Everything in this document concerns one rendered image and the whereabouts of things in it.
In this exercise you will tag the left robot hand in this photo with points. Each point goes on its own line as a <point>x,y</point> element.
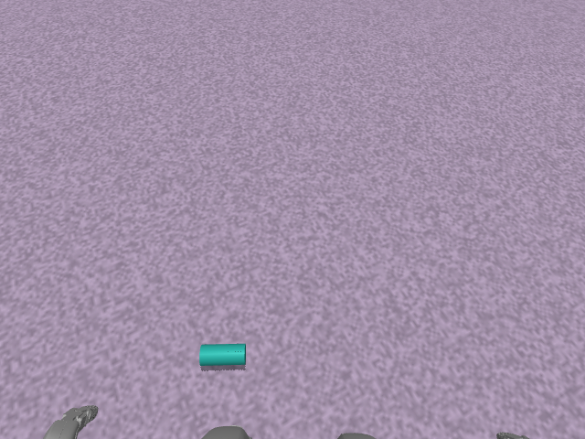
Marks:
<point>71,423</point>

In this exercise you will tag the can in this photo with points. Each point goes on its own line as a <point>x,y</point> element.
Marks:
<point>222,354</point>

